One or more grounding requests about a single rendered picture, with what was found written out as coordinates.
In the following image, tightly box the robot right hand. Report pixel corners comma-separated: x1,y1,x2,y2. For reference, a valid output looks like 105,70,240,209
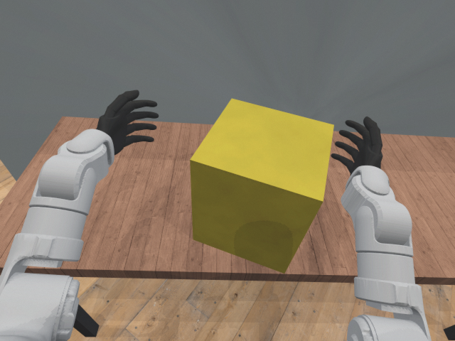
331,117,382,175

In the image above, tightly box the robot left forearm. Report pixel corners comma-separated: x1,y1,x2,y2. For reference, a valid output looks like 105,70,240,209
0,129,114,295

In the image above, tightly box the right robot upper arm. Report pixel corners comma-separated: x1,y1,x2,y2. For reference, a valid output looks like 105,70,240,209
347,315,428,341

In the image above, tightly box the table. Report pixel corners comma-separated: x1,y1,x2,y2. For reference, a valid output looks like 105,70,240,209
0,117,455,340

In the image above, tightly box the robot left hand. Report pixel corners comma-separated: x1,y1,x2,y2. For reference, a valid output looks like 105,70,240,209
96,90,159,155

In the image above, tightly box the carton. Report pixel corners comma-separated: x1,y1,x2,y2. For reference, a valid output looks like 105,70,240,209
190,99,334,274

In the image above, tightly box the left robot upper arm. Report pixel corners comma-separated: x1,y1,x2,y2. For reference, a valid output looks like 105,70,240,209
0,272,80,341

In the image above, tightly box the robot right forearm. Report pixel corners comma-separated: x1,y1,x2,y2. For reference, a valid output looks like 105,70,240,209
341,166,432,341

